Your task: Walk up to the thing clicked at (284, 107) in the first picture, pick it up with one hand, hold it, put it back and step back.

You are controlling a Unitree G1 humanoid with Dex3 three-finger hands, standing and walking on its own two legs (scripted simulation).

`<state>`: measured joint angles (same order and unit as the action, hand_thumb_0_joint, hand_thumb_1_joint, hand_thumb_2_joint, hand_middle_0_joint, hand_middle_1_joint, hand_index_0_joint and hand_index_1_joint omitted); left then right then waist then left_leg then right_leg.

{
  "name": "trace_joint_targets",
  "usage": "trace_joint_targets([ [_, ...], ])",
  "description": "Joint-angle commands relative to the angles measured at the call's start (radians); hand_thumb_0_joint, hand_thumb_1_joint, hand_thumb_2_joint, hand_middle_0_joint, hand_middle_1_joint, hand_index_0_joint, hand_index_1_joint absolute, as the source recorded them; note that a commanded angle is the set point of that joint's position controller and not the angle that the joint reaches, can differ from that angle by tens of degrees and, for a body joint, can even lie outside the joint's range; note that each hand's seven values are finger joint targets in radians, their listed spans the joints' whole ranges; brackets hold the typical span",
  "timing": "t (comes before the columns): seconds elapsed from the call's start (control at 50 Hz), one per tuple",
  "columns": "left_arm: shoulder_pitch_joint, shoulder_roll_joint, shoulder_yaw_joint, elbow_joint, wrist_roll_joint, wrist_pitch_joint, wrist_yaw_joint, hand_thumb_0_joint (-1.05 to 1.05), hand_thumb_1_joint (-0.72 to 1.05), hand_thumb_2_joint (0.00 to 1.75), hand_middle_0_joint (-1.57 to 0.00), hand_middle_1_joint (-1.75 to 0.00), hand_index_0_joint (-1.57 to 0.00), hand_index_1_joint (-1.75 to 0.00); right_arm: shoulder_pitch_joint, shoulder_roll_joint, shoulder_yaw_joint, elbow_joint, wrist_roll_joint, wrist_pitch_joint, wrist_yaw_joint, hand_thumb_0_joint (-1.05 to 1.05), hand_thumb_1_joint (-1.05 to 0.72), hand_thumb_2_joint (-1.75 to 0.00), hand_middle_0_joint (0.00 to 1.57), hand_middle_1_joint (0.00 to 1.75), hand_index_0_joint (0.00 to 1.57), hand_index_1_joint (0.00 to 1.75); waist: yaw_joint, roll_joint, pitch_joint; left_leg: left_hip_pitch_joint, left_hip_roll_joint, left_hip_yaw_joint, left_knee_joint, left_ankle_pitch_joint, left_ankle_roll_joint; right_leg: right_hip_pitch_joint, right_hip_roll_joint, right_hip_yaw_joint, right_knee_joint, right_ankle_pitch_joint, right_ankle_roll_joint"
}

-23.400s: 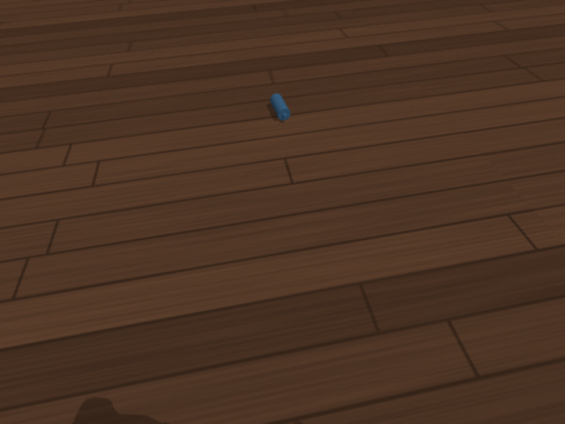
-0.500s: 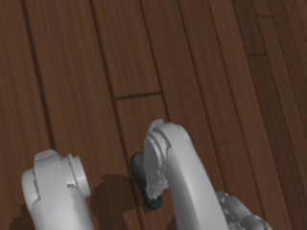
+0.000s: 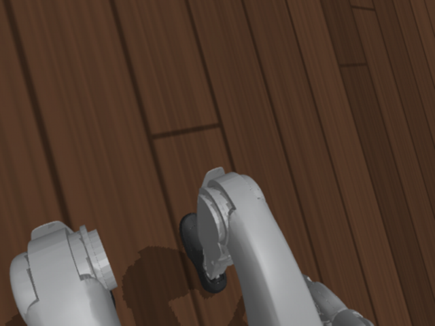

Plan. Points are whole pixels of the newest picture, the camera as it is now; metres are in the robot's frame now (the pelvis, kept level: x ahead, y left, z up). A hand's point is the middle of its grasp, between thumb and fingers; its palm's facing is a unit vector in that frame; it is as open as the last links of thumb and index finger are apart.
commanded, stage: rest palm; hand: left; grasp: from above
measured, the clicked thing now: out of the picture +0.46 +0.43 -0.27
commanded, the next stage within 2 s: none
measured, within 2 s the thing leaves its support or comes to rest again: neither
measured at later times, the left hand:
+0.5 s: hand out of the picture +0.43 +0.41 -0.22, palm faces -0.43 -0.14 -0.89, open 14.4 cm
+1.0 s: hand out of the picture +0.44 +0.41 -0.22, palm faces -0.47 -0.15 -0.87, open 14.2 cm
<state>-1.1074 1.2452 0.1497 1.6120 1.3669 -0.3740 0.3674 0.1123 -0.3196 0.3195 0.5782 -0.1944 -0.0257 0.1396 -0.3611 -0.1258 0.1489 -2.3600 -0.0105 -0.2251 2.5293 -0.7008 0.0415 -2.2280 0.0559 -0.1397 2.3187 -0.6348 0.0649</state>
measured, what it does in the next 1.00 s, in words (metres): stands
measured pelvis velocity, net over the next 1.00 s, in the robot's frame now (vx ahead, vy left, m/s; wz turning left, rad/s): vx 0.00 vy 0.00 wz -0.01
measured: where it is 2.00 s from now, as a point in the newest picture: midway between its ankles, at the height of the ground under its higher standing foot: (160, 295)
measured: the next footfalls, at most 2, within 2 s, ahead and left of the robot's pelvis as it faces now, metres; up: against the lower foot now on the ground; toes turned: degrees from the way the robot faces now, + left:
none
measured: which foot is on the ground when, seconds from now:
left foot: down 0.00-1.00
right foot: down 0.00-1.00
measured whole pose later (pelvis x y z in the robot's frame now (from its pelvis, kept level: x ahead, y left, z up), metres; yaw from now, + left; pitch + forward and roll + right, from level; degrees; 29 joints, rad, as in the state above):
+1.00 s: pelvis +0.00 +0.00 +0.00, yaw -1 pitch +27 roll -17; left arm -1.07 1.28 0.15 1.61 1.34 -0.42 0.39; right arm 0.07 -0.35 0.36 0.57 -0.22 -0.03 0.13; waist -0.35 -0.17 0.20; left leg -2.33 0.00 -0.26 2.55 -0.71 0.03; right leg -2.21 0.06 -0.17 2.32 -0.63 0.07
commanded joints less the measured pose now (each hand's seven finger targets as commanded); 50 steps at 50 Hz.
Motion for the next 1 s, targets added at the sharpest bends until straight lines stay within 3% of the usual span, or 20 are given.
trace_joint_targets([
  [0.0,-0.217,0.314,0.036,-0.176,-0.034,-0.021,0.017,0.00,-0.61,1.05,-0.07,-1.01,-0.05,-1.04,0.176,-0.369,-0.112,0.002,-0.005,0.016,-0.024,0.00,-0.91,-0.90,0.20,0.30,0.20,0.30,-0.018,0.588,-0.636,0.654,0.045,0.014,-0.293,0.318,-0.044,0.242,0.005,-0.103,-0.157,0.216,-0.092],
  [0.04,-0.220,0.334,0.043,-0.198,-0.032,-0.036,0.021,0.00,-0.61,1.06,-0.07,-1.01,-0.04,-1.04,0.180,-0.360,-0.102,0.001,-0.007,0.020,-0.022,0.00,-0.91,-0.90,0.20,0.30,0.20,0.30,-0.011,0.618,-0.668,0.684,0.049,0.022,-0.293,0.341,-0.042,0.270,0.009,-0.097,-0.155,0.232,-0.090],
  [0.1,-0.177,0.326,0.050,-0.146,-0.040,-0.054,0.043,0.00,-0.61,1.06,-0.06,-1.01,-0.04,-1.03,0.160,-0.356,-0.091,-0.005,-0.014,0.026,-0.025,0.00,-0.90,-0.90,0.20,0.30,0.20,0.30,-0.014,0.565,-0.635,0.616,0.047,0.039,-0.278,0.291,-0.030,0.294,0.019,-0.106,-0.171,0.213,-0.088],
  [0.14,-0.183,0.344,0.054,-0.144,-0.027,-0.061,0.060,0.00,-0.61,1.06,-0.06,-1.00,-0.04,-1.03,0.154,-0.357,-0.086,0.005,-0.015,0.027,-0.029,0.00,-0.90,-0.90,0.20,0.30,0.20,0.30,-0.010,0.577,-0.610,0.578,0.043,0.056,-0.279,0.262,-0.027,0.306,0.021,-0.105,-0.180,0.206,-0.088],
  [0.22,-0.190,0.344,0.046,-0.149,-0.019,-0.059,0.079,0.00,-0.61,1.08,-0.06,-0.99,-0.03,-1.02,0.145,-0.364,-0.086,0.008,-0.018,0.023,-0.031,0.00,-0.90,-0.90,0.20,0.30,0.20,0.30,-0.018,0.583,-0.611,0.613,0.053,0.029,-0.290,0.263,-0.033,0.266,0.020,-0.116,-0.161,0.200,-0.088],
  [0.36,-0.198,0.293,0.017,-0.111,-0.032,-0.041,0.110,0.00,-0.61,1.06,-0.06,-1.00,-0.04,-1.03,0.137,-0.362,-0.087,0.023,-0.017,-0.001,-0.033,0.00,-0.90,-0.90,0.20,0.30,0.20,0.30,-0.038,0.558,-0.581,0.586,0.052,0.029,-0.287,0.241,-0.031,0.257,0.021,-0.123,-0.157,0.202,-0.081],
  [0.44,-0.193,0.300,0.008,-0.102,-0.024,-0.024,0.110,0.00,-0.60,1.05,-0.07,-1.01,-0.04,-1.04,0.125,-0.359,-0.089,0.026,-0.014,-0.015,-0.033,0.00,-0.91,-0.90,0.20,0.30,0.20,0.30,-0.022,0.583,-0.589,0.608,0.056,0.023,-0.294,0.238,-0.037,0.235,0.021,-0.120,-0.145,0.191,-0.085],
  [0.54,-0.204,0.326,0.029,-0.106,-0.037,-0.011,0.121,0.00,-0.60,1.04,-0.06,-1.01,-0.04,-1.04,0.113,-0.363,-0.082,0.025,-0.014,-0.022,-0.035,0.00,-0.90,-0.90,0.20,0.30,0.20,0.30,-0.019,0.573,-0.612,0.588,0.054,0.029,-0.289,0.242,-0.035,0.273,0.022,-0.121,-0.148,0.209,-0.082],
  [0.68,-0.204,0.314,0.016,-0.128,-0.049,0.000,0.079,0.00,-0.59,1.03,-0.06,-1.03,-0.05,-1.05,0.127,-0.366,-0.081,0.019,-0.013,-0.025,-0.030,0.00,-0.91,-0.91,0.20,0.30,0.20,0.30,-0.034,0.589,-0.605,0.613,0.059,0.018,-0.281,0.293,-0.039,0.266,0.017,-0.116,-0.148,0.224,-0.084],
  [0.82,-0.167,0.328,0.016,-0.101,-0.056,-0.023,0.052,0.00,-0.58,1.03,-0.07,-1.03,-0.05,-1.05,0.120,-0.367,-0.071,0.003,-0.018,-0.010,-0.033,0.00,-0.91,-0.90,0.20,0.30,0.20,0.30,-0.018,0.549,-0.584,0.576,0.057,0.019,-0.283,0.245,-0.036,0.283,0.023,-0.124,-0.158,0.190,-0.087],
  [0.84,-0.177,0.327,0.013,-0.122,-0.052,-0.026,0.045,0.00,-0.57,1.03,-0.07,-1.04,-0.05,-1.05,0.128,-0.373,-0.073,0.008,-0.018,-0.007,-0.034,0.00,-0.91,-0.91,0.20,0.30,0.20,0.30,-0.028,0.552,-0.578,0.592,0.059,0.017,-0.281,0.261,-0.036,0.274,0.022,-0.124,-0.160,0.196,-0.084],
  [0.96,-0.163,0.337,0.025,-0.142,-0.051,-0.056,0.063,0.00,-0.59,1.04,-0.06,-1.02,-0.05,-1.04,0.121,-0.371,-0.065,0.002,-0.025,0.004,-0.035,0.00,-0.90,-0.90,0.20,0.30,0.20,0.30,-0.025,0.562,-0.605,0.620,0.060,0.019,-0.270,0.299,-0.036,0.295,0.026,-0.125,-0.156,0.217,-0.087],
  [0.98,-0.172,0.351,0.043,-0.146,-0.051,-0.062,0.074,0.00,-0.58,1.03,-0.07,-1.02,-0.05,-1.04,0.115,-0.376,-0.064,0.007,-0.027,0.008,-0.037,0.00,-0.90,-0.90,0.20,0.30,0.20,0.30,-0.023,0.574,-0.602,0.612,0.060,0.019,-0.274,0.299,-0.039,0.302,0.025,-0.130,-0.159,0.221,-0.085],
])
